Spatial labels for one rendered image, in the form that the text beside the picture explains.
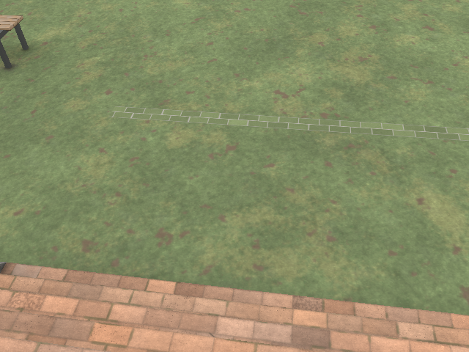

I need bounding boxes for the stairs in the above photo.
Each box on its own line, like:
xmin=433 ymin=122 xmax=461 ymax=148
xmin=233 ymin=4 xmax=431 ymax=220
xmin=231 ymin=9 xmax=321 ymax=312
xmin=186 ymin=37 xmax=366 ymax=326
xmin=0 ymin=263 xmax=469 ymax=352

